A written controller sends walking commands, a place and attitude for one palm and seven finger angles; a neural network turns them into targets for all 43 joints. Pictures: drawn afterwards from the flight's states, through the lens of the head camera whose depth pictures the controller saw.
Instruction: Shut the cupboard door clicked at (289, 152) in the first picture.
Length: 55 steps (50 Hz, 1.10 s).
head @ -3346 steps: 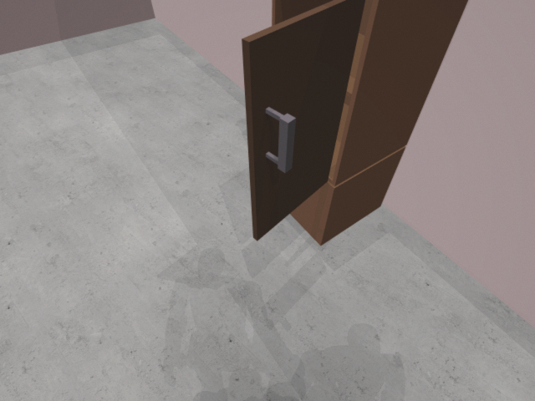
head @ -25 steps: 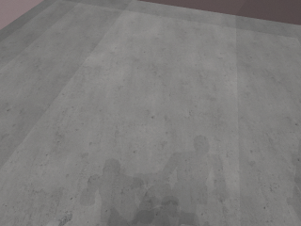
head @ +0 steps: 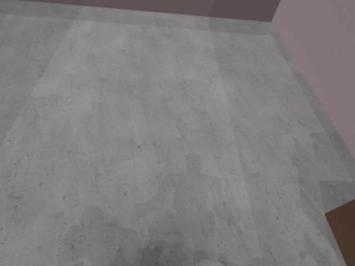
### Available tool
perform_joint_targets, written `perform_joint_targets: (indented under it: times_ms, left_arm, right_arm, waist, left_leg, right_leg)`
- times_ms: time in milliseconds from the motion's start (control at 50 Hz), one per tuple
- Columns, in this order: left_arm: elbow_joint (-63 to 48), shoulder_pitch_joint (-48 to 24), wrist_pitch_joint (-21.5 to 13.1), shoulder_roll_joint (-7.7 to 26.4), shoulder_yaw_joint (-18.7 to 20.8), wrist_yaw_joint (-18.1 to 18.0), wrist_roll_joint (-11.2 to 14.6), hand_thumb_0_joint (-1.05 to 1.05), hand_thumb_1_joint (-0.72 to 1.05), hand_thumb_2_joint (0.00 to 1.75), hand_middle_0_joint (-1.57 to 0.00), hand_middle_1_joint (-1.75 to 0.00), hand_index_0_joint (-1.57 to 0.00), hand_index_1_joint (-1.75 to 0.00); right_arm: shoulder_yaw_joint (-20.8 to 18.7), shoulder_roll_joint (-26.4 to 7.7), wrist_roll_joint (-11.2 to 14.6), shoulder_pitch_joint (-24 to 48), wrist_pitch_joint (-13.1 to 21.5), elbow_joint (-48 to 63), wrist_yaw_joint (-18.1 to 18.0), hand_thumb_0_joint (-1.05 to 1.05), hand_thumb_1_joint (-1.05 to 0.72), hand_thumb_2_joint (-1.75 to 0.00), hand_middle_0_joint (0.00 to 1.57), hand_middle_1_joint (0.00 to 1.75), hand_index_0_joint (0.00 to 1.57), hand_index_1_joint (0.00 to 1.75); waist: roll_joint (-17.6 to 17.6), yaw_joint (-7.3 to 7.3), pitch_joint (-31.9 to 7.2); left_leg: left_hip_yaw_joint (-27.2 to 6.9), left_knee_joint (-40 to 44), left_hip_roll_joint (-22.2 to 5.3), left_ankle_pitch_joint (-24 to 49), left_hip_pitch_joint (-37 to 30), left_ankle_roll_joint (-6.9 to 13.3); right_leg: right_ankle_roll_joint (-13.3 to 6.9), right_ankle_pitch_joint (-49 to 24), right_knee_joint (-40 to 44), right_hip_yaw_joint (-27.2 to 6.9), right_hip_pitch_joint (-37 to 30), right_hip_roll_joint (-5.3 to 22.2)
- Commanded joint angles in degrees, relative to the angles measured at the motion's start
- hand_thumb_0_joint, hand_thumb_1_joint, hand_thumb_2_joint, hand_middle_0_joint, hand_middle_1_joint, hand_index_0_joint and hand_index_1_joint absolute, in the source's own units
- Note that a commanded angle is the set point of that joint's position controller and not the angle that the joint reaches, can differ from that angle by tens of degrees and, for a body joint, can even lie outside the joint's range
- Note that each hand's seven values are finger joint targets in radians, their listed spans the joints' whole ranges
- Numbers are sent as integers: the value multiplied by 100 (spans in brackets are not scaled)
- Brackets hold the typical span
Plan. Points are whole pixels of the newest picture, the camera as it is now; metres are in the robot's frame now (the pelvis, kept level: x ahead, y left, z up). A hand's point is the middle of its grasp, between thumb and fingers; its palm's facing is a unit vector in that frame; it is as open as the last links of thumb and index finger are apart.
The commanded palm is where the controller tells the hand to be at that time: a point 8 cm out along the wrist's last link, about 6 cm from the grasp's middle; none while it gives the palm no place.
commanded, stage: turn to face it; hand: left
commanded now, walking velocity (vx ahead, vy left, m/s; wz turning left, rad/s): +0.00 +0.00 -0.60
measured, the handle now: out of the picture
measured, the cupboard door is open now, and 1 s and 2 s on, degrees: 24 24 24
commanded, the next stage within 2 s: take the last steps up to it in 1.74 s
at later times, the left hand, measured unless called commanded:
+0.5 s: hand (124, 261) +0.15 +0.13 -0.14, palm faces -0.28 -0.92 -0.26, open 7.4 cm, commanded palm none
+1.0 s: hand (132, 225) +0.24 +0.13 -0.16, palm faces -0.53 -0.82 -0.21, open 7.4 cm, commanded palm none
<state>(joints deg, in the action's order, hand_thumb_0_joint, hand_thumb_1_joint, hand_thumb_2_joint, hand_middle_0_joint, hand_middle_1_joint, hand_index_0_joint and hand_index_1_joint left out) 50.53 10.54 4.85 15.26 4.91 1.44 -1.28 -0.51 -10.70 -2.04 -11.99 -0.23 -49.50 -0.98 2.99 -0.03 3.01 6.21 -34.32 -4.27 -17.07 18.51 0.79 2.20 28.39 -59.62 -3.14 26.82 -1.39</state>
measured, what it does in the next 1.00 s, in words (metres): steps on the spot, turning right: right foot, then left foot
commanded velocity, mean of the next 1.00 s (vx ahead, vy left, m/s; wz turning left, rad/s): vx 0.00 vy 0.00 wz -0.60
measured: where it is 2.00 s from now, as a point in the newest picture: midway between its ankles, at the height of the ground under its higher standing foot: outside the picture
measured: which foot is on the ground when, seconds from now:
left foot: down 0.00-0.30, up 0.32-0.70, down 0.72-1.00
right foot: up 0.00-0.30, down 0.32-0.72, up 0.74-1.00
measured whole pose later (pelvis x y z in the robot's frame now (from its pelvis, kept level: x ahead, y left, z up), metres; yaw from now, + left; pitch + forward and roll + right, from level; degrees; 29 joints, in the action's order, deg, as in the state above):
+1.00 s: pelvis +0.04 -0.01 +0.01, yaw -35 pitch +2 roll -3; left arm 50.8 9.8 5.4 16.0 5.5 2.4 -1.2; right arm -1.1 -11.2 -2.1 -12.3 -0.6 -50.1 -1.4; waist 0.8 -0.3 4.7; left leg 10.4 -28.6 -7.5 -16.6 13.1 0.2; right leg 3.7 25.3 -57.7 1.7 26.5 1.8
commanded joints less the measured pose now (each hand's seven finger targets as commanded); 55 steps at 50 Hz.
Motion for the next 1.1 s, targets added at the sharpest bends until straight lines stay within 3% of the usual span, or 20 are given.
perform_joint_targets:
  times_ms: [0,160,240,260,280,300,320,340,420,560,620,660,680,700,720,740,820,1000,1040,1080]
  left_arm:
    - [-485,-78,-108,350,163,71,7,0,90,90,-20,-30,-20,-30]
    - [-618,-420,-148,120,59,99,5,0,90,90,-20,-30,-20,-30]
    - [-480,38,-234,214,83,70,15,0,90,90,-20,-30,-20,-30]
    - [-365,439,-280,476,133,40,-12,0,90,90,-20,-30,-20,-30]
    - [-275,775,-363,1117,241,-36,-73,0,90,90,-20,-30,-20,-30]
    - [-195,952,-355,1442,284,-119,-5,0,90,90,-20,-30,-20,-30]
    - [-202,917,-345,1407,264,-164,22,0,90,90,-20,-30,-20,-30]
    - [-305,549,-360,1156,255,-199,6,0,90,90,-20,-30,-20,-30]
    - [-439,9,-415,753,125,-208,17,0,90,90,-20,-30,-20,-30]
    - [-326,339,-393,911,200,-203,-41,0,90,90,-20,-30,-20,-30]
    - [-370,118,-338,963,228,-196,-34,0,90,90,-20,-30,-20,-30]
    - [-403,-115,-289,831,201,-187,14,0,90,90,-20,-30,-20,-30]
    - [-494,-20,-253,534,136,-163,76,0,90,90,-20,-30,-20,-30]
    - [-591,74,-243,283,75,-104,112,0,90,90,-20,-30,-20,-30]
    - [-619,-81,-238,480,99,-102,45,0,90,90,-20,-30,-20,-30]
    - [-581,-16,-224,527,146,-58,0,0,90,90,-20,-30,-20,-30]
    - [-395,38,-135,393,156,57,3,0,90,90,-20,-30,-20,-30]
    - [-556,-495,-157,152,38,108,11,0,90,90,-20,-30,-20,-30]
    - [-547,-407,-201,175,26,95,19,0,90,90,-20,-30,-20,-30]
    - [-410,63,-252,325,70,72,17,0,90,90,-20,-30,-20,-30]
  right_arm:
    - [-307,-1159,3,-68,106,398,-174,0,-90,-90,20,30,20,30]
    - [-464,-1304,13,-535,48,73,-113,0,-90,-90,20,30,20,30]
    - [-531,-1439,46,-296,9,78,-55,0,-90,-90,20,30,20,30]
    - [-538,-1349,99,-220,-4,120,-21,0,-90,-90,20,30,20,30]
    - [-441,-877,148,-86,-34,336,5,0,-90,-90,20,30,20,30]
    - [-372,-820,121,308,-90,569,-21,0,-90,-90,20,30,20,30]
    - [-355,-875,142,303,-147,536,-46,0,-90,-90,20,30,20,30]
    - [-376,-840,134,332,-146,496,-52,0,-90,-90,20,30,20,30]
    - [-401,-853,93,164,-139,272,10,0,-90,-90,20,30,20,30]
    - [-367,-760,153,434,-86,419,-17,0,-90,-90,20,30,20,30]
    - [-358,-759,191,218,-45,412,-58,0,-90,-90,20,30,20,30]
    - [-373,-857,203,-243,2,256,-79,0,-90,-90,20,30,20,30]
    - [-420,-1238,143,-401,69,223,-108,0,-90,-90,20,30,20,30]
    - [-516,-1776,62,-534,85,288,-122,0,-90,-90,20,30,20,30]
    - [-487,-1779,19,-543,44,323,-138,0,-90,-90,20,30,20,30]
    - [-420,-1552,-4,-262,54,414,-146,0,-90,-90,20,30,20,30]
    - [-316,-1217,10,80,77,456,-186,0,-90,-90,20,30,20,30]
    - [-469,-1381,12,-453,29,105,-107,0,-90,-90,20,30,20,30]
    - [-515,-1461,17,-406,17,90,-78,0,-90,-90,20,30,20,30]
    - [-533,-1480,59,-213,-4,124,-48,0,-90,-90,20,30,20,30]
  waist:
    - [-1409,-17,-295]
    - [-1506,275,-601]
    - [-1320,-1,-756]
    - [-858,-199,-850]
    - [1035,-410,-814]
    - [1443,-535,-633]
    - [1040,-458,-590]
    - [991,-297,-368]
    - [686,26,-458]
    - [575,-174,-718]
    - [698,-33,-675]
    - [510,227,-703]
    - [-562,248,-820]
    - [-2084,258,-827]
    - [-1606,308,-668]
    - [-1157,129,-478]
    - [-1435,-37,-376]
    - [-1615,259,-589]
    - [-1640,215,-644]
    - [-1395,-88,-722]
  left_leg:
    - [-858,1642,-1448,2114,-782,521]
    - [-233,1183,-1707,2686,-1503,661]
    - [162,409,-1625,2405,-1078,291]
    - [399,-300,-1391,1819,-525,-6]
    - [757,-1541,-570,-676,870,-409]
    - [175,-2681,-63,-2149,1660,-516]
    - [-415,-3268,-185,-1851,1778,-460]
    - [-613,-3398,-247,-1439,2053,-468]
    - [-565,-2980,-140,-482,1483,-612]
    - [-475,-1487,163,-696,1103,-612]
    - [-463,-439,289,-475,329,-542]
    - [-470,848,244,506,-847,-491]
    - [-1303,1554,-597,575,-1536,-238]
    - [-2728,1882,-2048,1297,-1772,422]
    - [-2830,1843,-2452,1474,-1229,876]
    - [-2403,1867,-2189,1527,-869,904]
    - [-894,1480,-1416,2776,-1075,582]
    - [-190,1019,-1608,3227,-1553,626]
    - [-82,771,-1652,3208,-1489,526]
    - [211,123,-1525,2691,-983,182]
  right_leg:
    - [110,-360,-943,206,533,306]
    - [46,-246,1108,796,-43,296]
    - [-156,-1270,2827,964,-1234,143]
    - [-292,-2006,3549,624,-2018,354]
    - [-767,-3213,4217,-1270,-2784,1712]
    - [-1370,-4781,4100,-2208,-2555,2425]
    - [-1614,-4111,4148,-2011,-2292,2452]
    - [-1513,-3442,4236,-1867,-2157,2095]
    - [-1211,-3854,3942,-1027,-1782,1364]
    - [-1359,-3898,3720,-1625,-2150,1382]
    - [-1217,-3947,3479,-1834,-1630,1279]
    - [-783,-3178,3097,-1639,-855,900]
    - [-471,-2013,2497,-1174,-119,299]
    - [-123,439,1067,-219,628,-342]
    - [-109,782,-54,-139,517,-49]
    - [-60,426,-545,-130,489,96]
    - [124,-257,-882,170,593,239]
    - [38,-315,1205,828,-115,226]
    - [-59,-477,1866,922,-508,159]
    - [-187,-1544,3023,943,-1481,132]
